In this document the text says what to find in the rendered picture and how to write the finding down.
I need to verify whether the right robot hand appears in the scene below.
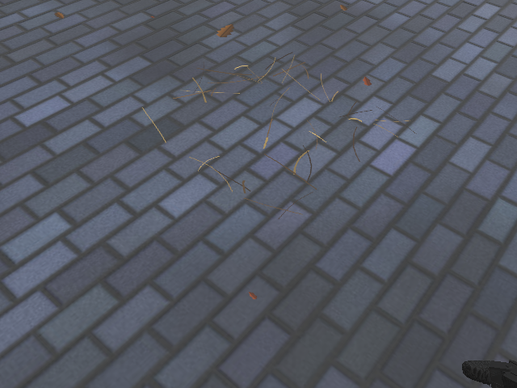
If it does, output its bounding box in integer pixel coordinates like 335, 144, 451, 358
462, 360, 517, 388

